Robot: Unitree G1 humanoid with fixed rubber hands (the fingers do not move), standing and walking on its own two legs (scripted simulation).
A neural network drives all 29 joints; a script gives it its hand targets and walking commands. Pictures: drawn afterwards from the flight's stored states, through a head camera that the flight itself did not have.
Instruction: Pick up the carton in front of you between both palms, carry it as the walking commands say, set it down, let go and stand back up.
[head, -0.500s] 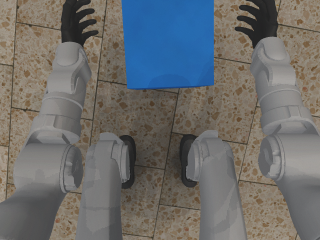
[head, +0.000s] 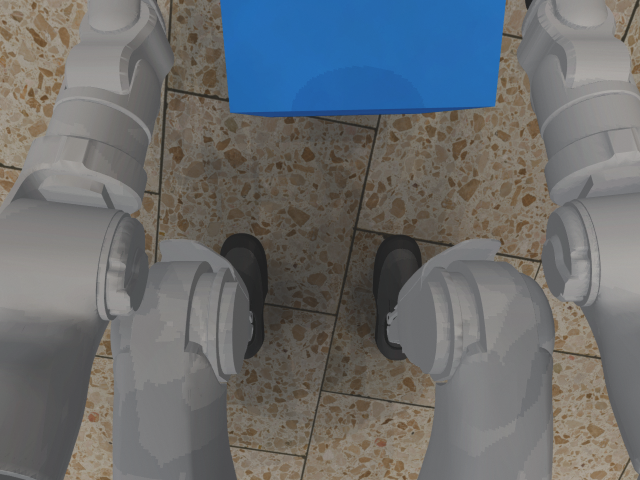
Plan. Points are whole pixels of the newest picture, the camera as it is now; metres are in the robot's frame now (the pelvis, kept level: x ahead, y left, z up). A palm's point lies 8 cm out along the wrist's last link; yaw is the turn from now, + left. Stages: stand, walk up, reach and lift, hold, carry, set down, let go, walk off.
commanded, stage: reach and lift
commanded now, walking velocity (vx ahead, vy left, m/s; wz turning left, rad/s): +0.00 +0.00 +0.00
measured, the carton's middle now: (350, 11) +0.53 -0.04 -0.24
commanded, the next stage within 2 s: none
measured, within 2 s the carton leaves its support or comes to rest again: leaves its support in 0.68 s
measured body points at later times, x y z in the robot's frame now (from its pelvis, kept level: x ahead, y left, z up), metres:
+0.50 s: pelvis +0.00 +0.00 +0.01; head +0.37 -0.02 +0.25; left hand +0.56 +0.12 -0.17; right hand +0.56 -0.19 -0.17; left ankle +0.12 +0.13 -0.33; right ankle +0.11 -0.12 -0.33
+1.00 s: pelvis +0.00 +0.01 +0.05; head +0.28 -0.03 +0.39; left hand +0.53 +0.10 -0.03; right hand +0.52 -0.20 -0.03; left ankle +0.12 +0.14 -0.33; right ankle +0.11 -0.12 -0.33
